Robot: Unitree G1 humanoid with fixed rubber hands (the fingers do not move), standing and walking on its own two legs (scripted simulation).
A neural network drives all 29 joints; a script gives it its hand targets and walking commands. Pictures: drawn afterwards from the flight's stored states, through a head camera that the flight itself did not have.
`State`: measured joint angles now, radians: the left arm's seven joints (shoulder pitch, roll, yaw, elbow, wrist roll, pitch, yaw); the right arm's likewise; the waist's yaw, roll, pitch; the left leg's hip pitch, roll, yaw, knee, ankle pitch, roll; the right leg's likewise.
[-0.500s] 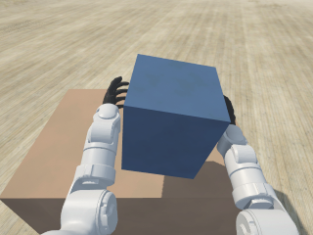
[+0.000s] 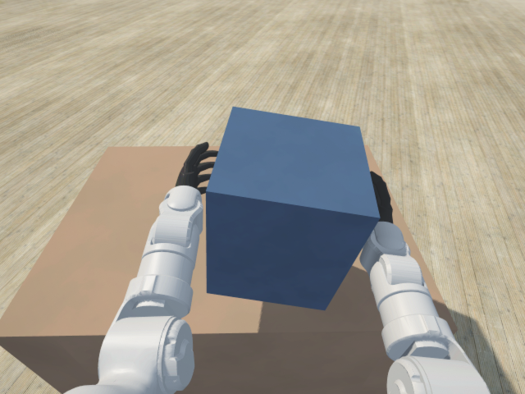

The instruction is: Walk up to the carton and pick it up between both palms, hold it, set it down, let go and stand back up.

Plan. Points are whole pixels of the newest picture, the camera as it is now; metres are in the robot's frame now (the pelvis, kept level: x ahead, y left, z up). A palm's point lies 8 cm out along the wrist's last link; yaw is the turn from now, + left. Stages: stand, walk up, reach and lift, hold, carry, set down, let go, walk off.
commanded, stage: set down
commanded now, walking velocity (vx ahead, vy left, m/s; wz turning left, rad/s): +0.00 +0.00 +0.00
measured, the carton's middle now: (280, 212) +0.39 -0.05 +0.10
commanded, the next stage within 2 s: none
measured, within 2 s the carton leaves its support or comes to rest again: rests again in 1.80 s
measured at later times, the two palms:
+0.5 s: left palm (199, 197) +0.42 +0.08 +0.12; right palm (377, 233) +0.33 -0.21 +0.09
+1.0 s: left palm (207, 205) +0.43 +0.07 +0.09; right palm (379, 243) +0.33 -0.21 +0.06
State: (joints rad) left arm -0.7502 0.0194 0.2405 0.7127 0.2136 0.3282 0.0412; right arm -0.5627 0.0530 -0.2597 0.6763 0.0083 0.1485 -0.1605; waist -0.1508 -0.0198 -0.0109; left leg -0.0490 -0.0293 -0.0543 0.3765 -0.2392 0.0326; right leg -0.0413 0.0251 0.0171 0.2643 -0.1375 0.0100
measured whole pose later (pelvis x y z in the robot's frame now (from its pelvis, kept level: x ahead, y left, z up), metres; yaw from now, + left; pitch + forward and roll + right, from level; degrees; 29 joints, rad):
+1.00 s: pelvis +0.02 +0.00 +0.00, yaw +0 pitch +2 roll -2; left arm -0.73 0.02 0.21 0.90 0.19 0.12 0.05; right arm -0.49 0.10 -0.34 0.71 -0.10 0.02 -0.14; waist -0.18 0.01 -0.06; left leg -0.17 -0.02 -0.04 0.40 -0.26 0.03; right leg -0.15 0.03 0.00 0.27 -0.15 0.01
